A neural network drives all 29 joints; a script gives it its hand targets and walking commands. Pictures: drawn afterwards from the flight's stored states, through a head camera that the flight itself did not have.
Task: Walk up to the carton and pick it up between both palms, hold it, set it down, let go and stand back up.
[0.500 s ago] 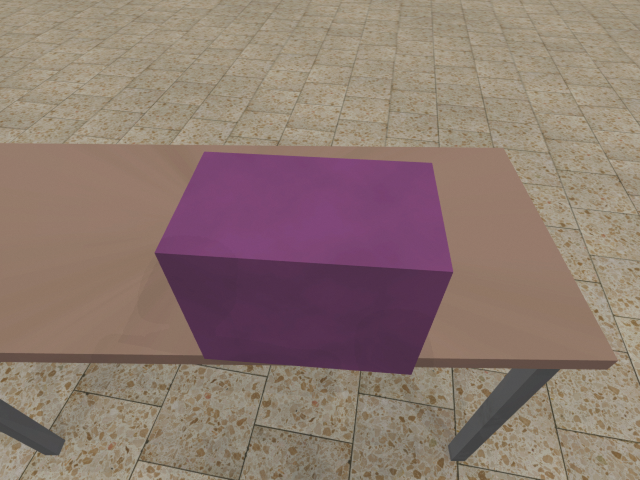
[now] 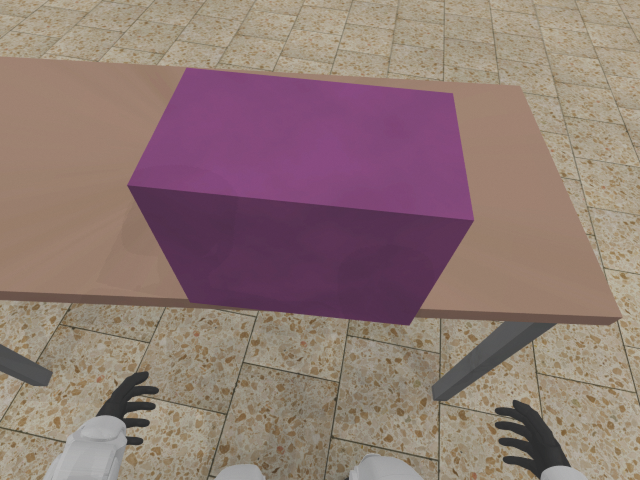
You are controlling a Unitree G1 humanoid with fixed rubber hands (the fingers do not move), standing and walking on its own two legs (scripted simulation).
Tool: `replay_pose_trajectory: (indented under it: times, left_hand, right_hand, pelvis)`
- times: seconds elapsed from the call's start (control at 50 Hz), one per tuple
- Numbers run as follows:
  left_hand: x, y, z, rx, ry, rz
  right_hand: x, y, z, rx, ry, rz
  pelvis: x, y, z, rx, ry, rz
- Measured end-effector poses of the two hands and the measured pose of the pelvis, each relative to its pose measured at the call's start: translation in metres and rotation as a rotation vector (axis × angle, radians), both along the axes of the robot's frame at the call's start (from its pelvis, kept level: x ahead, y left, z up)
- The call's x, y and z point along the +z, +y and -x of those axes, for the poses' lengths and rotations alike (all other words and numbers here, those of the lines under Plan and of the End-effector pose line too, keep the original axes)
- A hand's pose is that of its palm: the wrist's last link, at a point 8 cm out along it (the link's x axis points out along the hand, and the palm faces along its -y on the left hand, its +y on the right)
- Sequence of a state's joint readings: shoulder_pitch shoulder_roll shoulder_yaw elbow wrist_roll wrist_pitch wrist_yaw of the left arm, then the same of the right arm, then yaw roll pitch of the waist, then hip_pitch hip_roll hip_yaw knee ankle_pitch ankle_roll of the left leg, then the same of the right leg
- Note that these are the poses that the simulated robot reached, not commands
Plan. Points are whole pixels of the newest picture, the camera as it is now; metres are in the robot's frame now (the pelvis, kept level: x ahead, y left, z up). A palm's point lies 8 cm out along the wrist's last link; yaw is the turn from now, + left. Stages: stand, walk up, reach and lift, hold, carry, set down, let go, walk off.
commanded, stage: reach and lift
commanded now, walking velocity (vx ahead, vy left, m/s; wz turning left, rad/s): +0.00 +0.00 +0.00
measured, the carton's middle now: (308, 208) +0.42 +0.03 +0.07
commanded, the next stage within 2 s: none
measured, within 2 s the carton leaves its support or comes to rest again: neither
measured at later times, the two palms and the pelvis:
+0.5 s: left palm out of the picture +0.13 +0.29 -0.03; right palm out of the picture +0.11 -0.25 -0.03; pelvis -0.03 +0.00 +0.02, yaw -2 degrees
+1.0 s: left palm (52, 461) +0.15 +0.27 +0.01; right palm (561, 460) +0.15 -0.22 +0.03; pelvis -0.02 -0.01 +0.02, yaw -1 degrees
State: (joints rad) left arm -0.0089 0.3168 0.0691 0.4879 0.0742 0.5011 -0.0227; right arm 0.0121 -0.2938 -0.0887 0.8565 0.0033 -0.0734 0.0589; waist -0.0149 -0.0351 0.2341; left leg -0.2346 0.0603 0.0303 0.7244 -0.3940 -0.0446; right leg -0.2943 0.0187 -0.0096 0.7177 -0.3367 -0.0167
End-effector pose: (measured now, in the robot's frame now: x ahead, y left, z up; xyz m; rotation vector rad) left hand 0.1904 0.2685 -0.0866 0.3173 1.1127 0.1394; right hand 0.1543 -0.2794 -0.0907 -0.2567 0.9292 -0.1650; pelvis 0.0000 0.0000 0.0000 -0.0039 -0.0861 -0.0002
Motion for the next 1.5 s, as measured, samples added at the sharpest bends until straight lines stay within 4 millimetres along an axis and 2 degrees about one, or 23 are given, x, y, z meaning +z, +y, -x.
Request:
replay_pose_trajectory:
  times: [0.08, 0.28, 0.38, 0.54, 0.66, 0.78, 0.94, 1.08, 1.26, 1.38, 1.5]
  left_hand:
    - [0.014, -0.006, 0.004, 0.003, -0.077, 0.017]
    - [0.027, 0.011, 0.057, 0.081, -0.067, 0.015]
    - [0.039, 0.015, 0.064, 0.108, -0.131, 0.021]
    - [0.061, 0.016, 0.055, 0.057, -0.234, 0.011]
    - [0.076, 0.006, 0.046, 0.023, -0.318, 0.036]
    - [0.089, -0.004, 0.042, 0.062, -0.4, 0.114]
    - [0.094, -0.001, 0.043, 0.091, -0.449, 0.172]
    - [0.106, 0.006, 0.038, 0.082, -0.526, 0.187]
    - [0.141, 0.012, 0.016, 0.035, -0.66, 0.208]
    - [0.152, 0.022, 0.005, 0.004, -0.691, 0.198]
    - [0.163, 0.02, -0.001, -0.035, -0.751, 0.218]
  right_hand:
    - [0.016, 0.004, 0.004, 0.006, -0.054, 0.009]
    - [0.042, -0.004, 0.043, -0.036, -0.051, 0.043]
    - [0.05, 0.007, 0.049, -0.026, -0.084, 0.02]
    - [0.062, 0.029, 0.041, -0.039, -0.198, -0.049]
    - [0.073, 0.028, 0.035, -0.056, -0.272, -0.062]
    - [0.094, 0.033, 0.034, -0.059, -0.293, -0.069]
    - [0.118, 0.05, 0.013, -0.034, -0.334, -0.086]
    - [0.129, 0.065, -0.01, -0.029, -0.382, -0.121]
    - [0.141, 0.076, -0.034, -0.054, -0.466, -0.161]
    - [0.15, 0.078, -0.039, -0.06, -0.51, -0.152]
    - [0.162, 0.082, -0.038, -0.071, -0.555, -0.155]
  pelvis:
    - [0.004, -0.003, 0.001, 0.0, -0.021, -0.002]
    - [0.014, -0.003, 0.009, -0.012, -0.046, -0.009]
    - [0.016, 0.0, 0.017, -0.023, -0.046, -0.014]
    - [0.016, 0.003, 0.029, -0.041, -0.059, -0.01]
    - [0.016, -0.003, 0.027, -0.043, -0.069, -0.015]
    - [0.02, -0.012, 0.024, -0.037, -0.086, -0.03]
    - [0.023, -0.015, 0.021, -0.02, -0.062, -0.024]
    - [0.025, -0.009, 0.01, 0.003, -0.039, -0.014]
    - [0.028, 0.007, -0.01, 0.01, -0.021, -0.006]
    - [0.03, 0.018, -0.022, 0.009, -0.022, 0.003]
    - [0.031, 0.026, -0.03, 0.003, -0.009, 0.012]
